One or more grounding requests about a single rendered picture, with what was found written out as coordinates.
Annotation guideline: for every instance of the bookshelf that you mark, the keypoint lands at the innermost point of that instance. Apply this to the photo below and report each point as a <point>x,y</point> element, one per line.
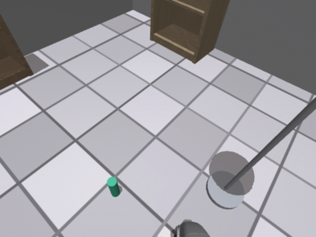
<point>13,65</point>
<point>189,28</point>

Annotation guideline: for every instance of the can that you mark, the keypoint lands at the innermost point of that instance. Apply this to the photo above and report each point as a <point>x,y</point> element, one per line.
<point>113,186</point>

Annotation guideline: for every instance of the floor lamp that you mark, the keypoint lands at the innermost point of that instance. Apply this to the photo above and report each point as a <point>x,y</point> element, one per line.
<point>225,190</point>

